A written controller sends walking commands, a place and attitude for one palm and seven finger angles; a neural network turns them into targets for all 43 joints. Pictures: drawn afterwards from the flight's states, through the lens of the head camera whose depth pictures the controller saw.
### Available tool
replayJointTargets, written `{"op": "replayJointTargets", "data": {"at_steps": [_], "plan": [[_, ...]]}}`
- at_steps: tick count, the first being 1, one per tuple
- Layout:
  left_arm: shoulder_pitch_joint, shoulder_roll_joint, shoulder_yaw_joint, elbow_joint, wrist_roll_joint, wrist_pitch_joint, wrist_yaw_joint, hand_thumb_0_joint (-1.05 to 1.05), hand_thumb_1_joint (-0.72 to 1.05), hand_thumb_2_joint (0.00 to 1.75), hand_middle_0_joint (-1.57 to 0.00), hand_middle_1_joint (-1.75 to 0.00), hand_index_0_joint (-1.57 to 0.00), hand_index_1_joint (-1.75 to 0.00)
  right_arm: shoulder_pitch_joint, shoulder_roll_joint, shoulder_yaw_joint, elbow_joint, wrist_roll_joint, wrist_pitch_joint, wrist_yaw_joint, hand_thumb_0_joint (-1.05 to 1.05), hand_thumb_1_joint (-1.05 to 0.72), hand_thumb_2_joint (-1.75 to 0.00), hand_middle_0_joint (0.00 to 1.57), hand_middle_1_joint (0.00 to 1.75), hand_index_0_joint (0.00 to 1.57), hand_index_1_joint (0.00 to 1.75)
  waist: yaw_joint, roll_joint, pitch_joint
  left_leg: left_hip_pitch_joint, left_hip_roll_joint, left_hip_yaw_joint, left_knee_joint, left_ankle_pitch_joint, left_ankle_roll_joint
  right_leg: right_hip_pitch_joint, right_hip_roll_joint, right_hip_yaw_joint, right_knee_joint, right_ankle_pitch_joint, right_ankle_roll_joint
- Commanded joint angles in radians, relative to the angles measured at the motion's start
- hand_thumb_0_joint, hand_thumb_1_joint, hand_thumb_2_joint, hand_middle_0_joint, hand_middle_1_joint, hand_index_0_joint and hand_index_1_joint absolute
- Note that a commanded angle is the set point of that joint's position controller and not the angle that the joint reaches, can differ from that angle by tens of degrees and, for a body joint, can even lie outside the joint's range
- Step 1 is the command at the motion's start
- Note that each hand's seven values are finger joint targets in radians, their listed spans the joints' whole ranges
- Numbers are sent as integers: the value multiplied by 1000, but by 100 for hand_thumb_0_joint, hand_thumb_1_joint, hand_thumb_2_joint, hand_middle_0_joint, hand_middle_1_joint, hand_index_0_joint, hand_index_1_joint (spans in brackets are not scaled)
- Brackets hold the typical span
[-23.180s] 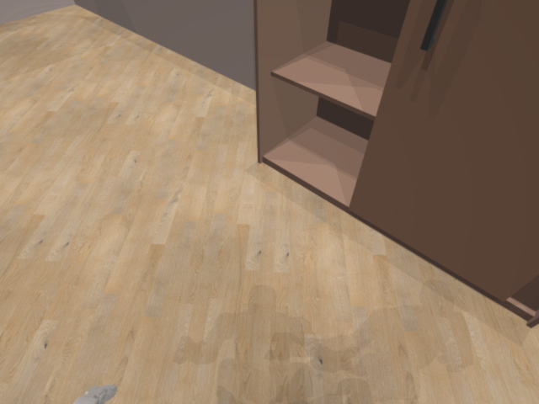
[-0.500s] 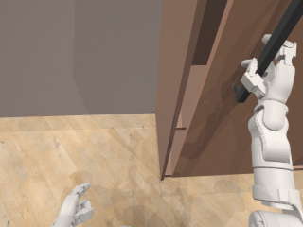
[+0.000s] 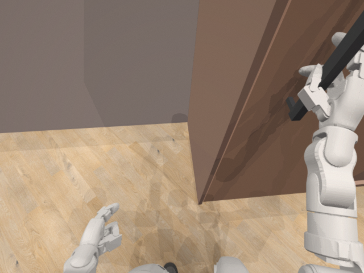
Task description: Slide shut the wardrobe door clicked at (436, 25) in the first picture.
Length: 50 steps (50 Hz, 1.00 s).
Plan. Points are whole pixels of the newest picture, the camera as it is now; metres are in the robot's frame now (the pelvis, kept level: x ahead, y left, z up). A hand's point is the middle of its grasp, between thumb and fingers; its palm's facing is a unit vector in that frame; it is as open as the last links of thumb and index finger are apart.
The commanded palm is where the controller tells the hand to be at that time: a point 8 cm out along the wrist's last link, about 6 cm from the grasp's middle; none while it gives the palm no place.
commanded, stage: step sideways, sliding the door along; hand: right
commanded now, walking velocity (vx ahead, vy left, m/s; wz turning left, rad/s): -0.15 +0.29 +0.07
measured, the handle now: (332, 54) +0.42 -0.25 +0.23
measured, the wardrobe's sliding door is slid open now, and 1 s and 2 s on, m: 0.00 0.00 0.00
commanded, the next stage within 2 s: stop walking and hold the door there in 0.24 s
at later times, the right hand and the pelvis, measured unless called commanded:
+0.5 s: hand (311, 90) +0.38 -0.22 +0.19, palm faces +0.43 +0.88 -0.20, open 7.3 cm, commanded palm +0.33 -0.23 +0.19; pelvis +0.02 +0.02 +0.00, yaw +1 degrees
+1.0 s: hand (310, 90) +0.37 -0.21 +0.20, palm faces +0.36 +0.93 -0.11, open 7.1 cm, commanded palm +0.33 -0.23 +0.19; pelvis +0.01 -0.01 +0.01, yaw +4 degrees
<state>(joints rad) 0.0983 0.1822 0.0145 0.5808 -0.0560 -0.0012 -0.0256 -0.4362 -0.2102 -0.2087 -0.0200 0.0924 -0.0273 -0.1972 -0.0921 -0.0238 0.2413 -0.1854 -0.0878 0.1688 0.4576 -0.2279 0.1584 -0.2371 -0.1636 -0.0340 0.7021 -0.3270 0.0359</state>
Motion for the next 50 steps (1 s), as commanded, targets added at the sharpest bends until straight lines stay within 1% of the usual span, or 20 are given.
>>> {"op": "replayJointTargets", "data": {"at_steps": [1, 2, 3, 4, 5, 6, 7, 10, 13, 15, 17, 18, 19, 20, 24, 26, 28, 31, 40, 50], "plan": [[-81, 85, 22, -147, -13, -50, 29, 0, 90, 90, -20, -30, -20, -30, -402, 17, 341, -472, -19, -172, 99, 0, -90, -90, 45, 140, 45, 140, 109, 54, -561, 360, 345, -347, -9, 929, -165, -34, 62, 34, -44, -120, -52], [-71, 96, 28, -141, -7, -46, 34, 0, 90, 90, -20, -30, -20, -30, -385, -17, 310, -475, -20, -176, 87, 0, -90, -90, 45, 140, 45, 140, 109, 54, -588, 342, 329, -310, 40, 888, -101, 37, 48, 20, -147, 25, -49], [-67, 101, 35, -142, -3, -41, 34, 0, 90, 90, -20, -30, -20, -30, -378, -21, 312, -494, -15, -182, 84, 0, -90, -90, 45, 140, 45, 140, 117, 47, -602, 267, 307, -269, 77, 813, -108, 162, 9, 20, -218, 221, -58], [-68, 118, 45, -149, -5, -41, 33, 0, 90, 90, -20, -30, -20, -30, -370, -16, 316, -503, -9, -181, 87, 0, -90, -90, 45, 140, 45, 140, 116, 0, -617, 111, 250, -222, 135, 669, -156, 324, -107, 109, -257, 544, -107], [-67, 141, 56, -156, 1, -38, 25, 0, 90, 90, -20, -30, -20, -30, -358, 10, 322, -493, -5, -177, 100, 0, -90, -90, 45, 140, 45, 140, 113, -112, -617, -27, 172, -190, 206, 340, -203, 427, -260, 233, -253, 796, -187], [-60, 149, 51, -170, -10, -29, 14, 0, 90, 90, -20, -30, -20, -30, -334, 51, 358, -459, -2, -165, 111, 0, -90, -90, 45, 140, 45, 140, 106, -151, -567, -146, 139, -190, 245, 0, -205, 521, -325, 250, -255, 976, -226], [-71, 141, 57, -175, 14, -42, 9, 0, 90, 90, -20, -30, -20, -30, -376, 34, 326, -501, -22, -176, 115, 0, -90, -90, 45, 140, 45, 140, 107, -225, -520, -204, 119, -199, 269, -181, -178, 490, -347, 247, -255, 1049, -238], [-62, 146, 55, -164, 18, -61, -6, 0, 90, 90, -20, -30, -20, -30, -373, 26, 323, -496, -42, -180, 122, 0, -90, -90, 45, 140, 45, 140, 98, -236, -502, -117, 103, -158, 111, -89, -151, 510, -251, 70, -140, 1099, -156], [-53, 159, 58, -177, -2, -77, -12, 0, 90, 90, -20, -30, -20, -30, -394, 1, 311, -499, -49, -178, 128, 0, -90, -90, 45, 140, 45, 140, 116, -178, -515, 50, 81, -79, -5, 187, -162, 410, -161, -5, -69, 987, -90], [-43, 149, 68, -159, -16, -86, -9, 0, 90, 90, -20, -30, -20, -30, -367, -38, 277, -466, -43, -172, 123, 0, -90, -90, 45, 140, 45, 140, 114, -88, -533, 143, 143, -139, -50, 460, -139, 331, -90, -23, 12, 790, -58], [-45, 131, 67, -153, -14, -84, 7, 0, 90, 90, -20, -30, -20, -30, -331, -61, 266, -456, -38, -163, 117, 0, -90, -90, 45, 140, 45, 140, 116, 65, -538, 247, 289, -307, -12, 913, -69, 119, 9, -27, 101, 188, -28], [14, 171, 76, -79, 6, -64, 32, 0, 90, 90, -20, -30, -20, -30, -134, -637, -347, -95, -48, -150, 55, 0, -90, -90, 45, 140, 45, 140, 84, 65, -515, 214, 357, -406, -12, 979, -50, -26, 38, -29, 125, -144, -23], [9, 135, 70, -84, 18, -46, 35, 0, 90, 90, -20, -30, -20, -30, -126, -441, -177, -138, -30, -151, 77, 0, -90, -90, 45, 140, 45, 140, 57, 59, -523, 257, 394, -421, -8, 964, -48, -97, 67, 34, 147, -240, -22], [-25, 107, 38, -107, 14, -54, 38, 0, 90, 90, -20, -30, -20, -30, -157, -340, -92, -249, -21, -161, 81, 0, -90, -90, 45, 140, 45, 140, 73, 34, -550, 286, 396, -415, -7, 942, -39, -106, 73, 38, 94, -243, -24], [-40, 105, 11, -118, 0, -65, 72, 0, 90, 90, -20, -30, -20, -30, -48, -333, -109, -290, -16, -168, 50, 0, -90, -90, 45, 140, 45, 140, 95, 116, -618, 305, 319, -306, 80, 896, -102, 70, 65, -12, -252, 161, -36], [-56, 140, 23, -126, -12, -65, 79, 0, 90, 90, -20, -30, -20, -30, 14, -295, -69, -272, -9, -155, 53, 0, -90, -90, 45, 140, 45, 140, 88, 51, -579, 123, 234, -253, 74, 704, -173, 248, -42, 31, -263, 597, -74], [-48, 151, 23, -142, -9, -73, 69, 0, 90, 90, -20, -30, -20, -30, -10, -242, -5, -307, -22, -154, 68, 0, -90, -90, 45, 140, 45, 140, 96, -25, -561, 76, 194, -225, 41, 607, -184, 284, -63, 10, -218, 715, -78], [-40, 159, 25, -125, 3, -71, 76, 0, 90, 90, -20, -30, -20, -30, -5, -300, -54, -271, -32, -142, 56, 0, -90, -90, 45, 140, 45, 140, 102, -86, -537, 83, 181, -203, 25, 560, -173, 241, -46, -8, -220, 631, -63], [-35, 166, 9, -103, 13, -58, 85, 0, 90, 90, -20, -30, -20, -30, -57, -227, 19, -141, -28, -112, 56, 0, -90, -90, 45, 140, 45, 140, 92, -75, -414, 24, 135, -222, -28, 105, -172, 59, -43, 24, -364, 121, -85], [-12, 159, 7, -66, 18, -60, 97, 0, 90, 90, -20, -30, -20, -30, -93, -190, 61, -132, -28, -112, 54, 0, -90, -90, 45, 140, 45, 140, 102, -14, -439, -1, 154, -243, -48, 197, -157, 130, -16, 10, -328, 207, -77]]}}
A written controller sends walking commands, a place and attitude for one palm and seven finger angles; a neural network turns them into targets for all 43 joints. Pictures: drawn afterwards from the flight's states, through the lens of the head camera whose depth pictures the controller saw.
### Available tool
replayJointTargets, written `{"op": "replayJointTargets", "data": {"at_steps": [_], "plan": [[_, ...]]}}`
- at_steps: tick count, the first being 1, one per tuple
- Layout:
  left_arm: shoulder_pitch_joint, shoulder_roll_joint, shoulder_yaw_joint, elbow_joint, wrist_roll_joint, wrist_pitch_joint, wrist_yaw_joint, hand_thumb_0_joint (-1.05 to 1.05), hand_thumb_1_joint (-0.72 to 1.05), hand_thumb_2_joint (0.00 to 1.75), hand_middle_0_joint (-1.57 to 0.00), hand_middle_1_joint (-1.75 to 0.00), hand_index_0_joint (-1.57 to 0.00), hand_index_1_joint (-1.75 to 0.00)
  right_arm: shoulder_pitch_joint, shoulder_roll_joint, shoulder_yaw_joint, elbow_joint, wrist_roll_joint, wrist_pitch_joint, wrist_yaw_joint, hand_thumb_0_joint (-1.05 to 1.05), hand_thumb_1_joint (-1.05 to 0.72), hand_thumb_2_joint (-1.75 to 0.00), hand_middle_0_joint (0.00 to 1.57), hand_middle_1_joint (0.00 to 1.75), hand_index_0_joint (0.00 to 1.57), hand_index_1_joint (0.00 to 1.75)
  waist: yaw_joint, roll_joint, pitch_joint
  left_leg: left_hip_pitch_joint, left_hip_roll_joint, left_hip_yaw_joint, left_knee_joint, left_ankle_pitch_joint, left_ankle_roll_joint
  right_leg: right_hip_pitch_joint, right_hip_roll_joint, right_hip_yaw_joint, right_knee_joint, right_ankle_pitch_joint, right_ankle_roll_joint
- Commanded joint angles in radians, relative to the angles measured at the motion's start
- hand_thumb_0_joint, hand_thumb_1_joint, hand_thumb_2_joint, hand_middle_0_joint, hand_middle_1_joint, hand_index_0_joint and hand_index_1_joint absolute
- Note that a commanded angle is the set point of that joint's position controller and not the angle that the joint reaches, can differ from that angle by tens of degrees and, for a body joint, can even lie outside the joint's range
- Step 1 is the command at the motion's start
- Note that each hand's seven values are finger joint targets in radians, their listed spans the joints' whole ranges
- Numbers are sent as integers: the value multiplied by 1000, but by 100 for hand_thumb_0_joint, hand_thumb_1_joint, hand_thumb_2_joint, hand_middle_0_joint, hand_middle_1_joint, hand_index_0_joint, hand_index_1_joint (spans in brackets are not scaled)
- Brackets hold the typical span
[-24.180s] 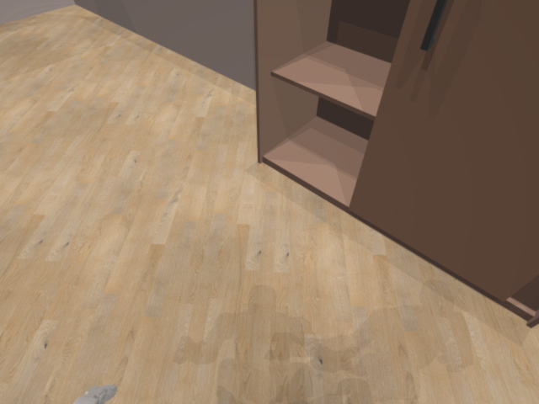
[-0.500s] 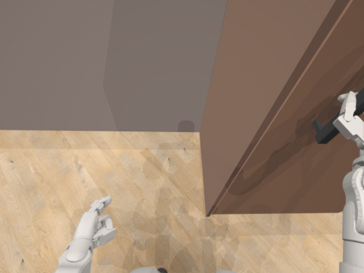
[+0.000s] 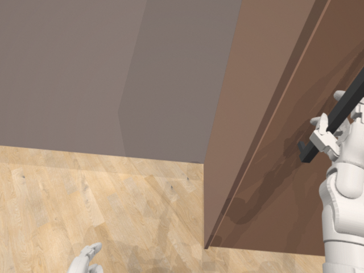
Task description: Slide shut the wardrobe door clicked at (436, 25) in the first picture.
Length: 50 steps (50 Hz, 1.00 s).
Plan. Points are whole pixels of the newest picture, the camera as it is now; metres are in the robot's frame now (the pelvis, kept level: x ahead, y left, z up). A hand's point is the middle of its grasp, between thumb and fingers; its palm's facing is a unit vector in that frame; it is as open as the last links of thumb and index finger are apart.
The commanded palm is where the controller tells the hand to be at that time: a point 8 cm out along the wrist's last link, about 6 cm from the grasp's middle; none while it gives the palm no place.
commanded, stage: stop walking and hold the door there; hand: right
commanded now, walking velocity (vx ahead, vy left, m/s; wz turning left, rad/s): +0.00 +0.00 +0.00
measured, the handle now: (336, 106) +0.39 -0.26 +0.23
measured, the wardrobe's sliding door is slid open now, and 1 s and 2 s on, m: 0.00 0.00 0.00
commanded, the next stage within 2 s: loosen the grip on the handle in 0.80 s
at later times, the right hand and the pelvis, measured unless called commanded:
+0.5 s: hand (318, 133) +0.35 -0.23 +0.19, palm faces +0.36 +0.93 -0.10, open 7.1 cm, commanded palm +0.31 -0.25 +0.18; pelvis +0.01 -0.03 +0.00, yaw -1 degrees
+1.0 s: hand (329, 129) +0.35 -0.25 +0.20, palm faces +0.27 +0.96 -0.10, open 7.6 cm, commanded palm +0.31 -0.27 +0.18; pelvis -0.01 -0.03 +0.00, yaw -3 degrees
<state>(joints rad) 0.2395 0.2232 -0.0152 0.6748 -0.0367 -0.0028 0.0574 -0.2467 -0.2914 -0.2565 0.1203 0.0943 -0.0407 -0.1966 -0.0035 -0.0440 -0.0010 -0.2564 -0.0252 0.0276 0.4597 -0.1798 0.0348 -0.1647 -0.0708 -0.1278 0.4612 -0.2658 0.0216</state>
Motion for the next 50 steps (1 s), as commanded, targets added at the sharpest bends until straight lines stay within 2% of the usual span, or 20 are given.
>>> {"op": "replayJointTargets", "data": {"at_steps": [1, 8, 9, 10, 14, 16, 18, 21, 23, 27, 34, 42, 43, 44, 45, 46, 47, 48, 49, 50], "plan": [[-155, 122, 38, -153, -3, -56, 16, 0, 90, 90, -20, -30, -20, -30, -266, -105, 115, -265, -27, -95, 53, 0, -90, -90, 45, 140, 45, 140, 16, 10, -191, 64, 95, -109, -57, 148, -32, 57, -101, 104, -88, 135, -62], [-159, 112, 35, -149, 2, -51, 22, 0, 90, 90, -20, -30, -20, -30, -254, -98, 116, -302, -34, -108, 49, 0, -90, -90, 45, 140, 45, 140, 18, 4, -220, 94, 110, -110, -49, 251, -24, 92, -83, 99, -79, 228, -53], [-163, 104, 32, -154, 4, -51, 23, 0, 90, 90, -20, -30, -20, -30, -250, -67, 146, -314, -34, -109, 53, 0, -90, -90, 45, 140, 45, 140, 19, 0, -227, 98, 111, -103, -43, 274, -24, 105, -85, 99, -78, 255, -53], [-163, 109, 34, -153, 5, -49, 24, 0, 90, 90, -20, -30, -20, -30, -246, -92, 123, -311, -36, -110, 50, 0, -90, -90, 45, 140, 45, 140, 17, 0, -228, 101, 110, -101, -40, 290, -24, 107, -86, 97, -75, 276, -51], [-171, 104, 32, -160, 6, -41, 27, 0, 90, 90, -20, -30, -20, -30, -232, -54, 160, -327, -38, -110, 53, 0, -90, -90, 45, 140, 45, 140, 20, 13, -226, 99, 106, -89, -36, 303, -26, 116, -84, 100, -83, 303, -48], [-176, 106, 32, -157, 7, -34, 29, 0, 90, 90, -20, -30, -20, -30, -213, -53, 168, -329, -38, -108, 52, 0, -90, -90, 45, 140, 45, 140, 21, -13, -227, 100, 110, -89, -42, 304, -27, 122, -82, 100, -83, 306, -49], [-178, 105, 30, -163, 9, -29, 27, 0, 90, 90, -20, -30, -20, -30, -211, -65, 148, -322, -41, -108, 50, 0, -90, -90, 45, 140, 45, 140, 18, -2, -224, 98, 106, -86, -41, 309, -27, 114, -81, 100, -83, 321, -46], [-183, 101, 29, -165, 9, -23, 29, 0, 90, 90, -20, -30, -20, -30, -207, -27, 194, -342, -40, -108, 56, 0, -90, -90, 45, 140, 45, 140, 22, 2, -227, 100, 105, -78, -37, 326, -28, 129, -80, 103, -85, 345, -43], [-180, 100, 28, -170, 13, -21, 28, 0, 90, 90, -20, -30, -20, -30, -218, -43, 175, -352, -44, -110, 54, 0, -90, -90, 45, 140, 45, 140, 20, -2, -240, 106, 104, -70, -28, 353, -25, 136, -80, 101, -78, 389, -39], [-189, 94, 23, -176, 14, -15, 28, 0, 90, 90, -20, -30, -20, -30, -214, -4, 218, -361, -45, -109, 60, 0, -90, -90, 45, 140, 45, 140, 21, -18, -233, 98, 99, -62, -26, 336, -28, 139, -82, 100, -83, 403, -36], [-192, 91, 20, -178, 19, -13, 25, 0, 90, 90, -20, -30, -20, -30, -251, 14, 245, -395, -52, -119, 64, 0, -90, -90, 45, 140, 45, 140, 20, -28, -244, 97, 91, -39, -9, 307, -27, 146, -85, 105, -82, 459, -23], [-195, 89, 18, -172, 19, -12, 26, 0, 90, 90, -20, -30, -20, -30, -259, 39, 268, -381, -50, -123, 66, 0, -90, -90, 45, 140, 45, 140, 18, -6, -235, 108, 93, -42, -20, 268, -30, 111, -80, 111, -97, 373, -27], [-193, 94, 22, -167, 19, -13, 27, 0, 90, 90, -20, -30, -20, -30, -261, 5, 234, -371, -53, -124, 62, 0, -90, -90, 45, 140, 45, 140, 16, -17, -238, 104, 91, -46, -22, 263, -29, 112, -76, 111, -95, 369, -25], [-193, 88, 20, -169, 19, -14, 26, 0, 90, 90, -20, -30, -20, -30, -271, 37, 266, -385, -52, -126, 67, 0, -90, -90, 45, 140, 45, 140, 17, -13, -243, 103, 94, -42, -20, 279, -27, 122, -76, 108, -91, 384, -22], [-116, 132, 84, -149, 40, -80, 8, 0, 90, 90, -20, -30, -20, -30, -1122, -896, -497, -322, -198, -133, 38, 0, -90, -90, 45, 140, 45, 140, -54, 364, 3, -22, 59, -94, -65, 222, -26, -73, -120, 90, -7, 424, -88], [-171, 175, 145, -106, 69, -109, 3, 0, 90, 90, -20, -30, -20, -30, -1144, -546, -280, -36, -133, -15, 77, 0, -78, -84, 45, 140, 45, 140, 5, -19, -264, 51, 39, 12, 17, 378, 45, 6, 2, 128, -24, 612, 55], [-18, 127, 99, -85, 16, -142, -19, 0, 90, 90, -20, -30, -20, -30, -815, -87, 9, 163, -80, 33, 132, 0, -66, -78, 45, 140, 45, 140, 14, 73, -432, 33, 10, 54, 76, 297, 31, 157, -11, 159, -30, 789, 119], [-19, 137, 99, -92, -7, -155, -24, 0, 90, 90, -20, -30, -20, -30, -586, -17, -47, 77, 44, 13, 175, 0, -54, -73, 45, 140, 45, 140, -29, -7, -472, -8, -4, 43, 60, 229, 11, 262, -19, 138, 6, 902, 124], [-45, 148, 92, -90, 2, -164, -25, 0, 90, 90, -20, -30, -20, -30, -556, -69, -71, -57, 100, -20, 182, 0, -42, -67, 45, 140, 45, 140, -45, -136, -494, -16, 11, 23, 53, 163, -1, 301, -6, 120, 14, 810, 122], [-77, 141, 81, -91, 9, -172, -27, 0, 90, 90, -20, -30, -20, -30, -583, -88, -67, -54, 87, -35, 167, 0, -30, -61, 45, 140, 45, 140, -51, -155, -431, -18, 15, 19, 30, 131, 3, 223, 13, 104, 14, 627, 109]]}}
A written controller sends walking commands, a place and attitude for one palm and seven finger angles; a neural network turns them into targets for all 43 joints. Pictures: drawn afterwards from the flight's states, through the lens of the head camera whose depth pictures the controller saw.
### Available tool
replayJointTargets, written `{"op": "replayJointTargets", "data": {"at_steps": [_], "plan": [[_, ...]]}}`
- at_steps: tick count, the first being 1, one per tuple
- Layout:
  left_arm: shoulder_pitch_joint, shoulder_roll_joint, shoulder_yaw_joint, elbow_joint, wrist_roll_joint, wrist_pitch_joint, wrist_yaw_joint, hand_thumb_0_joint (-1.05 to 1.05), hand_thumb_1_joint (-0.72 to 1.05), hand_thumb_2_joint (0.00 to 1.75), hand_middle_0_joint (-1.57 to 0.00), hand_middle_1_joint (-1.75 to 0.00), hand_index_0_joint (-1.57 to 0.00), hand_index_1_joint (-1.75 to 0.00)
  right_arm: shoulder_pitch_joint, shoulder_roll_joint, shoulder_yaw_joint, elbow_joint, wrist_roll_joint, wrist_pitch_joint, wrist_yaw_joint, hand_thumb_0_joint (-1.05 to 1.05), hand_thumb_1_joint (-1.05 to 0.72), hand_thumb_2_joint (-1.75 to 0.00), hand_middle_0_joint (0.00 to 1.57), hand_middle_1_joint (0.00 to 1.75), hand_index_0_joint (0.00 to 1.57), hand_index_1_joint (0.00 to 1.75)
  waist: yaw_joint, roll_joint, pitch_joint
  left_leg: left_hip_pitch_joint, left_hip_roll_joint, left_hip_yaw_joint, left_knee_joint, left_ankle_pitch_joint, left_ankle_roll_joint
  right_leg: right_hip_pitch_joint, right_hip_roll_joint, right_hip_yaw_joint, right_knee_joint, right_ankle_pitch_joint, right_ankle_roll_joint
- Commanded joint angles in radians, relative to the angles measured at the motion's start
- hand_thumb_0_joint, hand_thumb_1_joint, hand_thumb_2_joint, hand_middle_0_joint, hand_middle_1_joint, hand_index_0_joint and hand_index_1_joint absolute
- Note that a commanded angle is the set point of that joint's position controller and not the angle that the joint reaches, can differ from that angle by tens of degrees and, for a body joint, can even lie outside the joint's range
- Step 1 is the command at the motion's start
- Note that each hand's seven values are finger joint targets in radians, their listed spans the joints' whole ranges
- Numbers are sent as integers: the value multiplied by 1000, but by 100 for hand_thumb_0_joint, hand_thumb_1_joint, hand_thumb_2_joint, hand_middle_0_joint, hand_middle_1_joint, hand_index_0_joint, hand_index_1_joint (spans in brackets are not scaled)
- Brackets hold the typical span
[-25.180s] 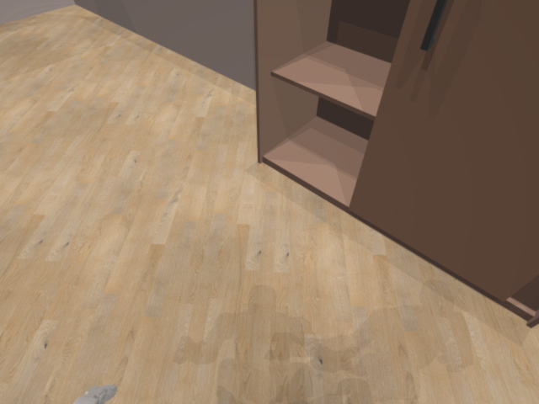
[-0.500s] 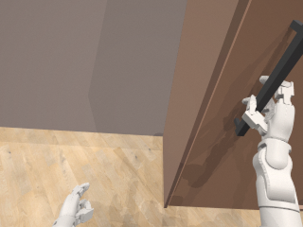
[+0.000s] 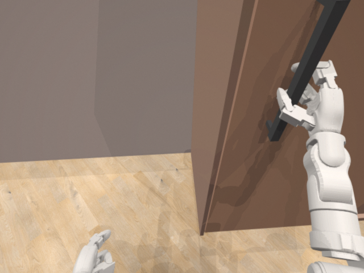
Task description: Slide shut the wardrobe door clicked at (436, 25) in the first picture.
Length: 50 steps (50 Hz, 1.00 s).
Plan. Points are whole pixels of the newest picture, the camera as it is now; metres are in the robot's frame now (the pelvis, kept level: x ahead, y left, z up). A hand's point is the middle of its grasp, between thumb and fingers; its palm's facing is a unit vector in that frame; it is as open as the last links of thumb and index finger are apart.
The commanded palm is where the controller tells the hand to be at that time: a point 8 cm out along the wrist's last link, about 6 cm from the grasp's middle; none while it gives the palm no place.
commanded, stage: loosen the grip on the handle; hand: right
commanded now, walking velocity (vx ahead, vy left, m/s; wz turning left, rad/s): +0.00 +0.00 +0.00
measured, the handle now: (293, 81) +0.41 -0.21 +0.23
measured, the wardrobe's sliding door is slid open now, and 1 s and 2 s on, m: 0.00 0.00 0.00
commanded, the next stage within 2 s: slip the hand off the handle in 0.48 s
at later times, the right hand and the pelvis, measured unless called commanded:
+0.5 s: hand (287, 109) +0.37 -0.20 +0.19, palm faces +0.30 +0.95 -0.06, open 14.4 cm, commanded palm +0.33 -0.24 +0.19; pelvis -0.04 +0.03 -0.01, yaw +2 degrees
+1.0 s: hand (293, 107) +0.37 -0.21 +0.20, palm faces +0.24 +0.97 -0.07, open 14.7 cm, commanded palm +0.34 -0.28 +0.18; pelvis +0.01 -0.01 -0.01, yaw +2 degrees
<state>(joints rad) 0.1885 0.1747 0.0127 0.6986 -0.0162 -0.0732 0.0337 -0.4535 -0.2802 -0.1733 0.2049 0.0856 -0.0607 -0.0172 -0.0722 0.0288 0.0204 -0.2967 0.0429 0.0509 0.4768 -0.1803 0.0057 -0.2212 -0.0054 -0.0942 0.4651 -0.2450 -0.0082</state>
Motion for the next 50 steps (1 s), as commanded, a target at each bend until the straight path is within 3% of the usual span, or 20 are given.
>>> {"op": "replayJointTargets", "data": {"at_steps": [1, 2, 3, 5, 8, 9, 13, 14, 15, 17, 19, 22, 23, 28, 29, 31, 34, 37, 44, 50], "plan": [[-22, 182, 43, -107, -12, -101, -12, 0, 90, 90, -20, -30, -20, -30, -389, -51, -84, -82, 62, -29, -34, 0, -17, -55, 45, 140, 45, 140, 50, -165, -364, 23, -55, 12, -6, 125, 30, 171, -43, 67, 3, 424, 120], [-26, 183, 35, -120, -19, -104, -22, 0, 90, 90, -20, -30, -20, -30, -373, 10, -7, -52, 27, -46, -59, 0, -5, -49, 45, 140, 45, 140, 66, -86, -277, 13, -50, 15, -19, 97, 24, 88, -41, 71, -14, 279, 82], [-23, 185, 34, -128, -24, -108, -26, 0, 90, 90, -20, -30, -20, -30, -370, -19, 4, -54, -12, -72, -83, 0, 7, -43, 45, 140, 45, 140, 72, -43, -249, 3, -45, 9, -21, 27, 20, 29, -39, 80, -32, 135, 53], [-40, 181, 26, -148, -26, -124, -22, 0, 90, 90, -20, -30, -20, -30, -442, -50, 41, -79, -65, -125, -120, 0, 31, -32, 45, 140, 45, 140, 81, -64, -242, -24, -31, -22, -30, -92, 17, -12, -32, 84, -54, -67, 17], [-35, 183, 13, -149, -38, -141, -4, 0, 90, 90, -20, -30, -20, -30, -537, -122, 39, 29, -89, -164, -114, 0, 55, -20, 41, 135, 41, 135, 105, 35, -186, -48, -12, -74, -93, -264, 8, -88, -13, 64, -35, -207, -10], [-34, 188, 16, -145, -40, -146, 3, 0, 90, 90, -20, -30, -20, -30, -561, -174, 8, 53, -85, -180, -103, 0, 55, -20, 40, 133, 40, 133, 99, 44, -198, -26, -4, -102, -114, -328, 6, -113, -3, 51, -15, -206, -14], [-40, 189, 23, -123, -49, -152, 13, 0, 90, 90, -20, -30, -20, -30, -621, -219, -6, 127, -40, -214, -58, 0, 55, -20, 34, 127, 34, 127, 98, 9, -209, 8, 22, -178, -155, -456, 3, -185, 13, 40, 53, -184, -6], [-40, 194, 30, -109, -50, -150, 14, 0, 90, 90, -20, -30, -20, -30, -627, -256, -41, 160, -25, -217, -53, 0, 55, -20, 33, 125, 33, 125, 95, 12, -207, 14, 29, -199, -164, -488, 4, -211, 15, 44, 74, -173, -3], [-51, 200, 41, -115, -48, -145, 12, 0, 90, 90, -20, -30, -20, -30, -632, -368, -144, 92, -11, -228, -53, 0, 55, -20, 32, 123, 32, 123, 60, -32, -292, 90, 41, -231, -157, -483, 9, -214, 14, 48, 87, -137, -2], [-65, 190, 40, -106, -45, -130, 7, 0, 90, 90, -20, -30, -20, -30, -615, -362, -168, 122, 19, -229, -51, 0, 55, -20, 29, 120, 29, 120, 52, -23, -314, 133, 60, -267, -151, -460, 1, -259, 10, 68, 104, -117, 7], [-77, 192, 41, -100, -46, -122, 5, 0, 90, 90, -20, -30, -20, -30, -554, -334, -170, 159, 41, -227, -50, 0, 55, -20, 26, 117, 26, 117, 50, 21, -250, 96, 68, -278, -170, -504, -3, -284, 11, 78, 118, -127, 7], [-77, 197, 45, -114, -39, -118, 7, 0, 90, 90, -20, -30, -20, -30, -504, -352, -191, 103, 37, -233, -65, 0, 55, -20, 25, 115, 25, 115, 43, 25, -301, 92, 51, -245, -136, -471, 0, -261, 13, 81, 108, -119, -5], [-77, 191, 42, -124, -38, -121, 7, 0, 90, 90, -20, -30, -20, -30, -489, -310, -157, 74, 36, -231, -68, 0, 55, -20, 25, 115, 25, 115, 48, 11, -290, 69, 40, -221, -130, -454, -1, -239, 15, 74, 97, -123, -10], [-71, 195, 26, -151, -28, -138, 24, 0, 90, 90, -20, -30, -20, -30, -401, -296, -169, -40, 33, -212, -96, 0, 55, -20, 25, 115, 25, 115, 40, -18, -303, 56, 0, -120, -77, -307, 5, -155, 4, 76, 29, -124, -23], [-53, 197, 16, -136, -30, -143, 32, 0, 90, 90, -20, -30, -20, -30, -410, -242, -115, 43, 26, -198, -99, 0, 55, -20, 25, 115, 25, 115, 81, 0, -215, -22, -11, -90, -73, -299, 1, -160, 2, 84, 19, -176, -23], [-46, 209, 10, -143, -25, -152, 42, 0, 90, 90, -20, -30, -20, -30, -386, -288, -159, 20, 21, -192, -109, 0, 55, -20, 25, 115, 25, 115, 63, -12, -217, -28, -21, -65, -49, -271, 5, -154, -1, 111, -7, -231, -21], [-36, 202, -1, -147, -21, -164, 53, 0, 90, 90, -20, -30, -20, -30, -429, -272, -125, -8, 0, -171, -119, 0, 55, -20, 25, 115, 25, 115, 73, -66, -231, -44, -24, -47, -7, -205, 10, -136, -7, 147, -33, -272, -11], [-27, 201, -8, -151, -16, -169, 60, 0, 90, 90, -20, -30, -20, -30, -392, -223, -99, -28, 7, -150, -114, 0, 55, -20, 25, 115, 25, 115, 73, -60, -224, -42, -32, -30, 17, -141, 15, -112, -14, 162, -37, -196, -3], [5, 190, -7, -148, -9, -155, 63, 0, 90, 90, -20, -30, -20, -30, -293, -251, -166, -101, 23, -98, -99, 0, 55, -20, 25, 115, 25, 115, 39, -78, -290, 11, -41, -9, 55, 68, 28, -37, -22, 157, 6, 183, 57], [-5, 183, -7, -157, -15, -123, 64, 0, 90, 90, -20, -30, -20, -30, -247, -272, -223, -125, 54, -72, -80, 0, 55, -20, 25, 115, 25, 115, 33, -55, -283, 38, -46, -9, 43, 94, 24, -51, -14, 128, 21, 218, 55]]}}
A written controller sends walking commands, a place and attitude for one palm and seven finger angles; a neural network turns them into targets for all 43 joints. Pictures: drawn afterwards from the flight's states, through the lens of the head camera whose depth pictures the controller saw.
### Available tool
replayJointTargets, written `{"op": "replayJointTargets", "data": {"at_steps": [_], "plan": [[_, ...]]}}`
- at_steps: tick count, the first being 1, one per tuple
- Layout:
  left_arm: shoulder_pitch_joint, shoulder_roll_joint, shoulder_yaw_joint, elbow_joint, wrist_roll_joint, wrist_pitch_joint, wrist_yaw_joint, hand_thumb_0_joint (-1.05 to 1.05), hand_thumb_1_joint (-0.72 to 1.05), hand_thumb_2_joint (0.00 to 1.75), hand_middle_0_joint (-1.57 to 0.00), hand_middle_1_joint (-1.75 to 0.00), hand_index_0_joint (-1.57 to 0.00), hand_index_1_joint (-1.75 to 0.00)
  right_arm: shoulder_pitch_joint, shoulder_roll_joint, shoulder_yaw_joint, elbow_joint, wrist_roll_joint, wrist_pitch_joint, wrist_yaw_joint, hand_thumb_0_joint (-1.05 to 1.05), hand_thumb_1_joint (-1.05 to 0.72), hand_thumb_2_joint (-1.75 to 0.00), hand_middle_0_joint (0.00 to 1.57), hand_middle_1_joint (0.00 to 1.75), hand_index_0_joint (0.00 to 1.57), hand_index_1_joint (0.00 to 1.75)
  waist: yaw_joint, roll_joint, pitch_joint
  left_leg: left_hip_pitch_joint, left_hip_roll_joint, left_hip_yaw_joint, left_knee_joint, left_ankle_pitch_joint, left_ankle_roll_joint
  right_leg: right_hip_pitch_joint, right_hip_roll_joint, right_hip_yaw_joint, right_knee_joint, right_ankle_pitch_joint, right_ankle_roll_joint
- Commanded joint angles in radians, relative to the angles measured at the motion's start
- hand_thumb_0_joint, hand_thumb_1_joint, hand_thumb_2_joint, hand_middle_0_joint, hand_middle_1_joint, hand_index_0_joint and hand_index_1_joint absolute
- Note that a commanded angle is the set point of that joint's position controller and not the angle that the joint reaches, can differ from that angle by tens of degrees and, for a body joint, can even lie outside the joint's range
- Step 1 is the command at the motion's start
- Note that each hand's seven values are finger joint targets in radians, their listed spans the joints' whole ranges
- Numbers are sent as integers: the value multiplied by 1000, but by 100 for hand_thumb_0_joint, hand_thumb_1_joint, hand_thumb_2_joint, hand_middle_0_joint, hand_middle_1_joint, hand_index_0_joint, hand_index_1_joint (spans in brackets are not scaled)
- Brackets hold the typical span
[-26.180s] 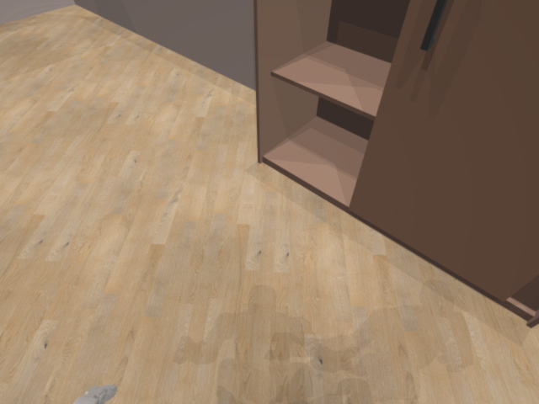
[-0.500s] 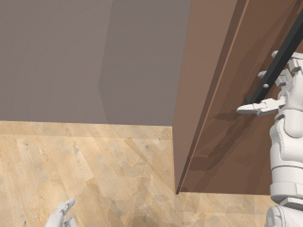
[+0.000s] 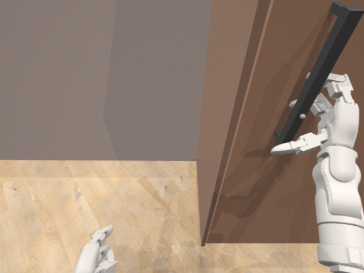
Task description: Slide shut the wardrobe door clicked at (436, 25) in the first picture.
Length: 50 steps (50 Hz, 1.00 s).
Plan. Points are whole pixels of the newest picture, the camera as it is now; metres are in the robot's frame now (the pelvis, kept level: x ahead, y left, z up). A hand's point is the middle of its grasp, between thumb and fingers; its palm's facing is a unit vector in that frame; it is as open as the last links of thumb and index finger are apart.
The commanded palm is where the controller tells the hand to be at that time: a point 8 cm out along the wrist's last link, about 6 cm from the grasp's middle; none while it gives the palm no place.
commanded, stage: slip the hand off the handle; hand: right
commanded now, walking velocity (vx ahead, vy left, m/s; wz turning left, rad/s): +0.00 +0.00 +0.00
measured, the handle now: (303, 90) +0.39 -0.22 +0.24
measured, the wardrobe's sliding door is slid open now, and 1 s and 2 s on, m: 0.00 0.00 0.00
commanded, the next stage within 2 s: draw the hand back to the body in 0.86 s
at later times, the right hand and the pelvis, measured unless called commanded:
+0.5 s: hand (340, 140) +0.31 -0.27 +0.19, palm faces +0.38 +0.92 -0.08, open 14.7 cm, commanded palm +0.26 -0.30 +0.19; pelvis +0.00 +0.03 +0.00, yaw +0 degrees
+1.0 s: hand out of the picture +0.23 -0.28 +0.19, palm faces +0.38 +0.92 -0.08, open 14.7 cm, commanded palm +0.20 -0.31 +0.19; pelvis +0.02 +0.01 +0.00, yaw -2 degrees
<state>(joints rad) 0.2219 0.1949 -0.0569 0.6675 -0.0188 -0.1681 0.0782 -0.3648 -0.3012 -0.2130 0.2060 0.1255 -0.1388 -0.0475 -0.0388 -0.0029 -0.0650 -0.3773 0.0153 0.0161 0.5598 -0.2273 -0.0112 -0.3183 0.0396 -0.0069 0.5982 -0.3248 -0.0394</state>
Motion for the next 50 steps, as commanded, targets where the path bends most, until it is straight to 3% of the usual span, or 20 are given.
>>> {"op": "replayJointTargets", "data": {"at_steps": [1, 4, 8, 10, 12, 15, 16, 18, 21, 24, 26, 28, 30, 31, 32, 36, 39, 44, 49, 50], "plan": [[-40, 164, 62, -126, -10, -21, 21, 0, 90, 90, -20, -30, -20, -30, -324, -293, -226, -129, 15, 7, -52, 0, 55, -20, 25, 115, 25, 115, -10, -26, -200, 132, -19, 21, -42, 144, 43, 38, -57, 35, -110, 297, 82], [-52, 160, 59, -135, -13, -6, 23, 0, 90, 90, -20, -30, -20, -30, -291, -312, -256, -110, 29, 9, -41, 0, 55, -20, 25, 115, 25, 115, -15, -9, -196, 158, -16, 12, -52, 141, 40, 9, -48, 16, -109, 268, 66], [-55, 168, 64, -141, -18, 4, 24, 0, 90, 90, -20, -30, -20, -30, -291, -394, -327, -114, 42, -27, -7, 0, 55, -20, 25, 115, 25, 115, -14, -7, -216, 181, -13, -11, -63, 128, 33, -12, -42, -4, -99, 229, 39], [-52, 167, 67, -150, -19, -6, 17, 0, 90, 90, -20, -30, -20, -30, -273, -374, -307, -147, 40, -62, 31, 0, 55, -20, 25, 115, 25, 115, -13, -60, -229, 181, -15, -13, -57, 133, 37, 0, -40, -6, -96, 234, 35], [-45, 176, 75, -152, -19, -22, 9, 0, 90, 90, -20, -30, -20, -30, -241, -355, -292, -170, 56, -97, 74, 0, 55, -20, 25, 115, 25, 115, -5, -56, -252, 183, -17, -21, -55, 146, 34, 11, -39, -12, -81, 234, 28], [-46, 180, 76, -152, -24, -43, 12, 0, 90, 90, -20, -30, -20, -30, -220, -322, -247, -185, 81, -122, 138, 0, 55, -20, 25, 115, 25, 115, 9, -75, -211, 147, -15, -24, -65, 99, 31, 4, -35, -9, -77, 182, 22], [-43, 182, 78, -149, -26, -48, 15, 0, 90, 90, -20, -30, -20, -30, -215, -323, -253, -178, 98, -120, 156, 0, 55, -20, 25, 115, 25, 115, 15, -37, -191, 145, -11, -35, -79, 66, 28, -12, -37, -11, -72, 153, 18], [-52, 189, 79, -147, -31, -57, 24, 0, 90, 90, -20, -30, -20, -30, -201, -361, -287, -177, 120, -108, 174, 0, 55, -20, 25, 115, 25, 115, 5, -33, -171, 145, 0, -52, -102, -16, 24, -38, -31, -10, -75, 97, 14], [-72, 186, 77, -148, -31, -68, 31, 0, 90, 90, -20, -30, -20, -30, -190, -360, -287, -213, 135, -90, 178, 0, 55, -20, 25, 115, 25, 115, -1, -45, -156, 144, 14, -72, -121, -90, 25, -47, -31, -6, -69, 72, 16], [-78, 182, 78, -152, -25, -84, 25, 0, 90, 90, -20, -30, -20, -30, -116, -361, -310, -268, 136, -97, 165, 0, 55, -20, 25, 115, 25, 115, -24, -43, -200, 176, 13, -59, -97, -30, 25, -33, -27, -2, -67, 122, 15], [-75, 184, 77, -151, -17, -90, 20, 0, 90, 90, -20, -30, -20, -30, -51, -399, -361, -296, 137, -103, 157, 0, 55, -20, 25, 115, 25, 115, -42, -58, -203, 196, 11, -55, -78, 27, 28, -30, -31, -1, -65, 158, 19], [-75, 178, 72, -158, -17, -97, 17, 0, 90, 90, -20, -30, -20, -30, 4, -368, -355, -323, 147, -104, 165, 0, 55, -20, 25, 115, 25, 115, -44, -34, -205, 202, 3, -32, -59, 93, 27, -19, -29, -2, -71, 193, 21], [-76, 175, 73, -164, -15, -105, 15, 0, 90, 90, -20, -30, -20, -30, 66, -363, -372, -361, 162, -97, 175, 0, 55, -20, 25, 115, 25, 115, -54, -57, -207, 208, -1, -24, -47, 145, 28, -3, -29, -4, -70, 224, 24], [-73, 177, 72, -168, -13, -106, 14, 0, 90, 90, -20, -30, -20, -30, 112, -370, -390, -377, 170, -89, 180, 0, 55, -20, 25, 115, 25, 115, -61, -34, -203, 217, -2, -20, -41, 165, 27, -6, -31, -5, -66, 237, 24], [-77, 173, 67, -173, -15, -109, 13, 0, 90, 90, -20, -30, -20, -30, 125, -334, -365, -393, 178, -80, 187, 0, 55, -20, 25, 115, 25, 115, -54, -29, -197, 211, -2, -18, -41, 176, 25, -3, -27, -6, -68, 241, 24], [-81, 171, 63, -174, -16, -114, 21, 0, 90, 90, -20, -30, -20, -30, 168, -331, -376, -451, 198, -41, 202, 0, 55, -20, 25, 115, 25, 115, -50, -36, -143, 174, -7, -10, -51, 144, 27, 7, -28, 1, -67, 224, 30], [-82, 166, 60, -180, -13, -125, 21, 0, 90, 90, -20, -30, -20, -30, 236, -306, -362, -522, 206, -34, 212, 0, 55, -20, 25, 115, 25, 115, -55, -56, -155, 173, -13, 5, -35, 175, 31, 35, -26, 10, -67, 257, 39], [-89, 163, 50, -176, -10, -141, 27, 0, 90, 90, -20, -30, -20, -30, 243, -249, -292, -615, 214, -23, 223, 0, 55, -20, 25, 115, 25, 115, -41, -79, -116, 128, -19, 19, -35, 139, 33, 62, -24, 31, -69, 237, 52], [-93, 163, 44, -157, -12, -150, 44, 0, 90, 90, -20, -30, -20, -30, 188, -254, -278, -597, 195, -4, 200, 0, 55, -20, 25, 115, 25, 115, -33, -76, -81, 106, -19, 23, -46, 67, 36, 51, -26, 49, -81, 186, 57], [-90, 185, 38, -154, -28, -147, 49, 0, 90, 90, -20, -30, -20, -30, 259, -289, -231, -485, 180, 93, 271, 0, 55, -20, 25, 115, 25, 115, -27, -126, -96, 146, -12, 18, -57, 60, 41, 65, -38, 50, -106, 154, 48]]}}
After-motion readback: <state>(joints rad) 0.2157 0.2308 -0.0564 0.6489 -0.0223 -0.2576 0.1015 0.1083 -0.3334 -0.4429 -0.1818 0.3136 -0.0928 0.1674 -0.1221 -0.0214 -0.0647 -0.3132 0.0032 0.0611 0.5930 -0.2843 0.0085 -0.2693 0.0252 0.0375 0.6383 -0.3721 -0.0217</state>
